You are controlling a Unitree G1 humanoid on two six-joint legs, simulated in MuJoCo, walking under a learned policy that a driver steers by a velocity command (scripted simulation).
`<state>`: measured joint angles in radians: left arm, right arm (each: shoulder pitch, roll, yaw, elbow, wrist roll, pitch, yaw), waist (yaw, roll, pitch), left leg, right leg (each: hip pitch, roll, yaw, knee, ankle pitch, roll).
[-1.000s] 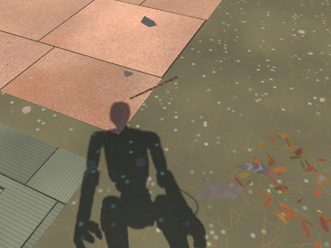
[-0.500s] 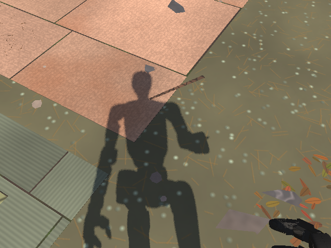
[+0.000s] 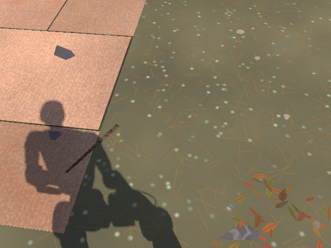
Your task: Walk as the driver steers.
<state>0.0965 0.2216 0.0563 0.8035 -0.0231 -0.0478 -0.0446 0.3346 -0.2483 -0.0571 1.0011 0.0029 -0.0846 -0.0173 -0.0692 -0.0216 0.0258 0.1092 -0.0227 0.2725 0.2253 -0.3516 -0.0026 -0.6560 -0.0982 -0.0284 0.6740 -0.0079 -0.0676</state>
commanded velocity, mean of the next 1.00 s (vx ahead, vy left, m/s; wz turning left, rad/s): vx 0.49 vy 0.00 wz -0.44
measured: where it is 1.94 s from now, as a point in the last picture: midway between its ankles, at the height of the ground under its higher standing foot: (208, 196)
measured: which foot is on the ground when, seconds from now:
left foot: down 0.00-0.08, up 0.10-0.54, down 0.56-1.00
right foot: up 0.00-0.06, down 0.08-0.58, up 0.60-1.00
